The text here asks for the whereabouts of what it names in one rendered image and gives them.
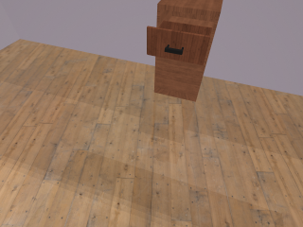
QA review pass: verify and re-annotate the cabinet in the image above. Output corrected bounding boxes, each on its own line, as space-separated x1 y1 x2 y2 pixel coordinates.
154 0 223 102

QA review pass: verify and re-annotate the handle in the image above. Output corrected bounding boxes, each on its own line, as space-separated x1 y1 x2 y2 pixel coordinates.
164 44 184 55

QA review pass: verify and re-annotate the drawer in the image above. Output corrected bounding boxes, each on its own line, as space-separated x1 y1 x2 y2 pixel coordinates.
147 20 212 65

